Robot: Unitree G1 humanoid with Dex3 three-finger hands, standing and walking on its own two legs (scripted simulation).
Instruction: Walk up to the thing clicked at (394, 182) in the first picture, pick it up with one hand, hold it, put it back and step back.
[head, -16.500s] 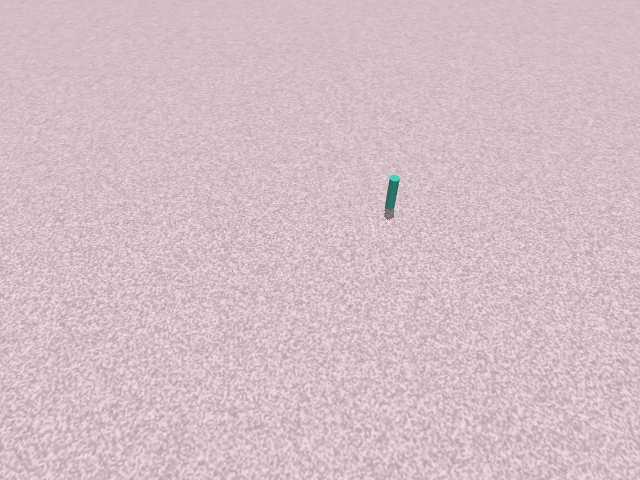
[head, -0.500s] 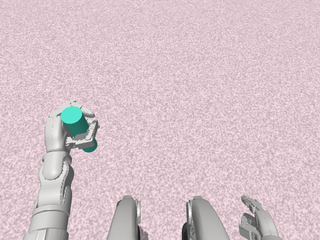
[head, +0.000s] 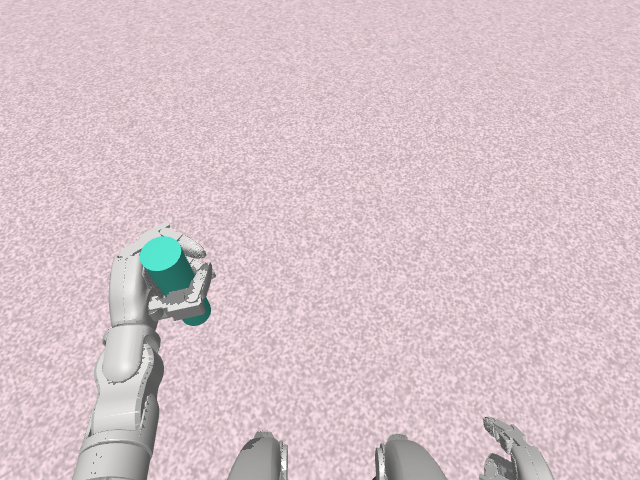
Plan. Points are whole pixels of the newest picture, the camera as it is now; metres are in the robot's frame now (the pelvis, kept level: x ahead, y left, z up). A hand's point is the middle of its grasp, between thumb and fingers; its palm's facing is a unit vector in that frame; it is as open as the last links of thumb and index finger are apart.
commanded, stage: lift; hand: left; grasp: from the side
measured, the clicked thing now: (180, 286) +0.35 +0.19 +0.02
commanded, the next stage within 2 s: hold in 0.46 s
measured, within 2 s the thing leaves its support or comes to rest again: neither
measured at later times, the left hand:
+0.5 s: hand (191, 260) +0.35 +0.17 +0.07, palm faces +0.12 -0.99 -0.02, open 5.4 cm
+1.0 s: hand (189, 259) +0.35 +0.16 +0.09, palm faces +0.12 -0.99 -0.02, open 5.4 cm
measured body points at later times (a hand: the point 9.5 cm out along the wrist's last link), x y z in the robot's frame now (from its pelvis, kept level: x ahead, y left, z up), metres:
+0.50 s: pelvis +0.02 -0.01 +0.03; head +0.08 +0.00 +0.47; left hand +0.34 +0.22 +0.07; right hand +0.15 -0.25 -0.08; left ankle +0.03 +0.13 -0.66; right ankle +0.02 -0.14 -0.66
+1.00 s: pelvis +0.02 -0.01 +0.04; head +0.06 +0.00 +0.49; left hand +0.33 +0.22 +0.09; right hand +0.15 -0.25 -0.07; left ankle +0.03 +0.13 -0.66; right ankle +0.02 -0.14 -0.66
